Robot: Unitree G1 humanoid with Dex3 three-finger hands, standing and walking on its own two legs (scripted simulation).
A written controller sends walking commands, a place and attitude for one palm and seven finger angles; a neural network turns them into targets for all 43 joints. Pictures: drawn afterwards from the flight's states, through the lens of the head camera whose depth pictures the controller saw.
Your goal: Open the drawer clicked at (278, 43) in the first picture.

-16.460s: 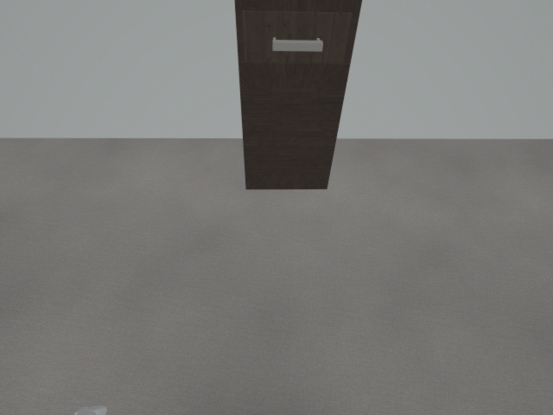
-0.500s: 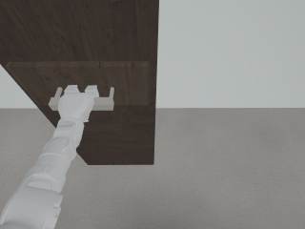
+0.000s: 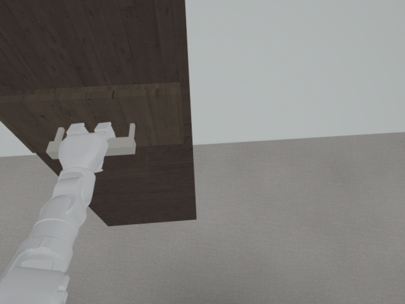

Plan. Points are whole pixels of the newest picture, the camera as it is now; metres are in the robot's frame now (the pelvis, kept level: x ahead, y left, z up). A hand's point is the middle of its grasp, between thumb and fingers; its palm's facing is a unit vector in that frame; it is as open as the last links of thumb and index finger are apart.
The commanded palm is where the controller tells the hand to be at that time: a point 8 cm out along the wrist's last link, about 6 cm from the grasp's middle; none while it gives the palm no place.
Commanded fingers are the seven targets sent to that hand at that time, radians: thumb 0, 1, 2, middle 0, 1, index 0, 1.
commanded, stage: pull the drawer open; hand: left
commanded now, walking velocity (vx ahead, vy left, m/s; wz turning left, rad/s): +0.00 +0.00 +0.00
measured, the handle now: (94, 138) +0.46 +0.24 +0.03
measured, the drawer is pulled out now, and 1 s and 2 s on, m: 0.03 0.17 0.30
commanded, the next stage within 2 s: open the thumb to release the handle in 1.84 s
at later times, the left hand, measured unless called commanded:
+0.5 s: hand (89, 194) +0.34 +0.23 +0.01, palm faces -0.02 -0.04 -1.00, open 6.0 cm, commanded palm +0.32 +0.23 +0.07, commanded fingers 0.00 0.90 0.90 -0.40 -1.35 -0.40 -1.35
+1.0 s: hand (83, 228) +0.27 +0.23 +0.01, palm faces +0.01 -0.10 -1.00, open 5.9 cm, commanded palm +0.22 +0.23 +0.07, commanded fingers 0.00 0.90 0.90 -0.40 -1.35 -0.40 -1.35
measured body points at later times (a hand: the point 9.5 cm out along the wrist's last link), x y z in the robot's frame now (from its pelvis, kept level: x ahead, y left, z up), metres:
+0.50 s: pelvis +0.00 +0.00 +0.00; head +0.04 -0.01 +0.45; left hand +0.33 +0.23 +0.06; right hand +0.20 -0.22 -0.11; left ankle -0.04 +0.06 -0.71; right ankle -0.02 -0.10 -0.71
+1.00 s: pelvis +0.00 -0.01 +0.00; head +0.04 -0.02 +0.45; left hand +0.26 +0.23 +0.06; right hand +0.14 -0.27 -0.11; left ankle -0.04 +0.06 -0.71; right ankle -0.02 -0.10 -0.71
